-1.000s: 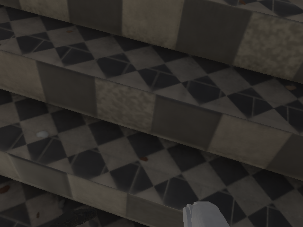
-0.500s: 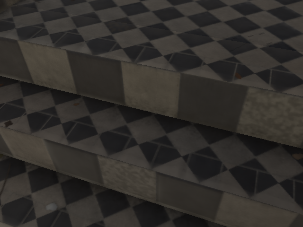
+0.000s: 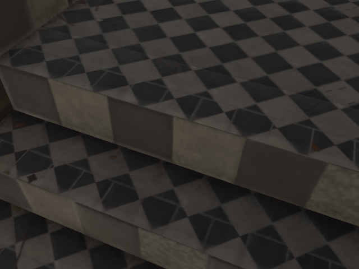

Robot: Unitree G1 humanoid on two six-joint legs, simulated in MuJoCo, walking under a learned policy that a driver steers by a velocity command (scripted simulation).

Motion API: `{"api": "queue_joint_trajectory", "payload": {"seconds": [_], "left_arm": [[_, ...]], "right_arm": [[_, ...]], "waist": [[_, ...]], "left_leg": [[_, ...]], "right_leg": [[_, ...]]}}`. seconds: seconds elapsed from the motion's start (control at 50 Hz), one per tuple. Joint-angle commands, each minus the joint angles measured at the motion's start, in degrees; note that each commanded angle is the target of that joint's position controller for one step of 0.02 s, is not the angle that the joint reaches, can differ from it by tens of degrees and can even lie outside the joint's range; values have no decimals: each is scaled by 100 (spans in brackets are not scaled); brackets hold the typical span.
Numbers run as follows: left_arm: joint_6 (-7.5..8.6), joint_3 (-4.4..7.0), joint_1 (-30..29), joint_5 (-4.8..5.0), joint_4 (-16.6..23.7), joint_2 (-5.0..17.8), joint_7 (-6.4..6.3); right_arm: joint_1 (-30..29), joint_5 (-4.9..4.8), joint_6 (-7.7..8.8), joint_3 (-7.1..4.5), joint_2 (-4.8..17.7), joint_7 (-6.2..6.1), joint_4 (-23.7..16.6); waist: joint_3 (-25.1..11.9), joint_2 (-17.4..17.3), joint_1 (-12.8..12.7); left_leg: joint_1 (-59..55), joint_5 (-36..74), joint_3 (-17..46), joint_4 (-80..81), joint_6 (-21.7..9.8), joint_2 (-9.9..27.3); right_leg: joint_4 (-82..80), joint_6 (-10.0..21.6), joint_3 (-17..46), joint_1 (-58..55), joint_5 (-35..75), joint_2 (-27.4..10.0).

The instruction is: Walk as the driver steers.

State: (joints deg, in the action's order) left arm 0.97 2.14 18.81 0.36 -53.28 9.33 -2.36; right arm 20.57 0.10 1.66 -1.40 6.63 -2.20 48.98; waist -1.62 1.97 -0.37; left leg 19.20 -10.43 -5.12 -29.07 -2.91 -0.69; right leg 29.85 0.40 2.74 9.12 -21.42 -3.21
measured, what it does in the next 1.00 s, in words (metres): shifts its weight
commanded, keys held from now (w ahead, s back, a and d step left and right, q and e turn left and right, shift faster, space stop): no key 1.00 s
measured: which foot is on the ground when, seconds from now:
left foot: down 0.00-1.00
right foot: down 0.00-1.00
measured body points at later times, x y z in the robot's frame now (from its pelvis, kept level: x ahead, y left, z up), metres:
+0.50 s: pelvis +0.01 -0.02 +0.01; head +0.01 -0.02 +0.45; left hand +0.01 +0.20 -0.14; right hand +0.02 -0.24 -0.15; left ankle +0.06 +0.09 -0.73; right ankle -0.06 -0.16 -0.73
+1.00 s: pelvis +0.00 -0.05 +0.00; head +0.01 -0.07 +0.45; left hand -0.01 +0.15 -0.14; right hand -0.01 -0.26 -0.16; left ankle +0.06 +0.09 -0.73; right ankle -0.06 -0.16 -0.73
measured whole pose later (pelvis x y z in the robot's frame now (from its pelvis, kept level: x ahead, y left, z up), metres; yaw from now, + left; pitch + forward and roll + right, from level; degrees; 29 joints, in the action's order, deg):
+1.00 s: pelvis +0.00 -0.05 +0.00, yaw +1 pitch +0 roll +0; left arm 1.7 -1.2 24.1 -0.6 -54.6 5.1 -4.2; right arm 22.2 -0.1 -0.8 -0.4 7.1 -2.1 55.0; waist 0.9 -2.2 1.4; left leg 17.0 -8.4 -2.0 -25.8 1.5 3.5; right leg 25.7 1.0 0.3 6.3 -19.1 1.0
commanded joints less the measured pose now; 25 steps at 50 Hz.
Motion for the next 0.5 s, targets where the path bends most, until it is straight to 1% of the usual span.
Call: {"api": "queue_joint_trajectory", "payload": {"seconds": [0.02, 0.04, 0.06, 0.12, 0.14, 0.16, 0.2, 0.22, 0.26, 0.28, 0.38, 0.46, 0.48, 0.5], "left_arm": [[69, -37, 649, -17, -42, 168, -6], [84, -30, 643, -14, -63, 227, -19], [81, -35, 634, -33, -75, 265, -40], [58, -88, 712, -72, -121, 207, -88], [38, -114, 653, -72, -107, 189, -101], [27, -94, 759, -101, -136, 284, -114], [27, -115, 842, -100, -162, 265, -129], [33, -110, 856, -53, -169, 274, -135], [46, -130, 909, -58, -162, 230, -153], [51, -166, 878, -32, -138, 141, -158], [49, -194, 968, -66, -87, 174, -202], [67, -217, 991, -84, -26, 152, -209], [64, -175, 974, -78, 16, 270, -177], [55, -178, 980, -75, 22, 279, -188]], "right_arm": [[459, -27, 93, -130, 563, 25, -57], [446, -14, 87, -128, 556, 27, -52], [413, -5, 71, -127, 549, 27, -45], [395, 3, 31, -121, 549, 15, 2], [419, 29, 7, -114, 531, 14, 14], [467, 51, 12, -113, 527, 6, -10], [472, 39, 3, -114, 541, 2, 17], [386, 32, -3, -139, 579, -9, 6], [429, 25, -22, -137, 574, -22, 46], [405, 1, -49, -134, 573, -18, 116], [387, 2, -101, -114, 558, -22, 233], [377, -15, -128, -103, 546, -11, 329], [401, -60, -140, -96, 490, -8, 384], [368, -34, -151, -95, 513, 9, 408]], "waist": [[-6, -526, -9], [5, -496, 10], [53, -470, 26], [188, -390, 35], [272, -456, 77], [313, -470, 91], [337, -373, 77], [350, -294, 88], [321, -205, 95], [302, -162, 74], [470, -158, 76], [544, -144, 82], [524, -160, 75], [697, -115, 88]], "left_leg": [[-1368, 919, 1348, 980, -119, 835], [-1404, 984, 1292, 971, -125, 819], [-1400, 983, 1266, 974, -126, 824], [-1343, 848, 1189, 985, -123, 803], [-1280, 927, 1096, 1003, -122, 779], [-1257, 950, 1086, 1060, -130, 802], [-1271, 980, 1050, 1044, -137, 786], [-1276, 1088, 998, 980, -151, 766], [-1254, 1063, 957, 960, -149, 767], [-1239, 1026, 928, 890, -134, 735], [-985, 729, 828, 876, -95, 722], [-861, 566, 781, 872, -50, 732], [-800, 431, 757, 800, -58, 733], [-707, 325, 736, 852, -85, 744]], "right_leg": [[-554, 294, 197, 462, 672, -137], [-613, 283, 197, 436, 681, -142], [-631, 274, 185, 437, 675, -156], [-669, 279, 170, 447, 674, -201], [-639, 304, 185, 459, 723, -214], [-685, 340, 197, 488, 648, -252], [-723, 358, 198, 462, 699, -272], [-739, 363, 168, 484, 820, -300], [-764, 358, 158, 425, 920, -315], [-720, 331, 139, 357, 1051, -300], [-762, 335, 146, 327, 1240, -344], [-819, 363, 154, 309, 1338, -357], [-854, 368, 153, 308, 1394, -344], [-852, 344, 117, 411, 1265, -341]]}}
Keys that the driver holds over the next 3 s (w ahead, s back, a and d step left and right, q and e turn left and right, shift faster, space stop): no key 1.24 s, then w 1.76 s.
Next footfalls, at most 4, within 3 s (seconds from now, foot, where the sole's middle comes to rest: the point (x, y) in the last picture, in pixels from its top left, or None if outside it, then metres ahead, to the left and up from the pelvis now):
2.04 right None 0.27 -0.06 -0.56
2.56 left None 0.43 0.26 -0.57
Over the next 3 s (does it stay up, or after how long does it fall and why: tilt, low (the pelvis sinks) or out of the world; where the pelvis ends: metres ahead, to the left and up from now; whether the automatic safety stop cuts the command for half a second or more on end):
stays up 0.50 0.18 0.28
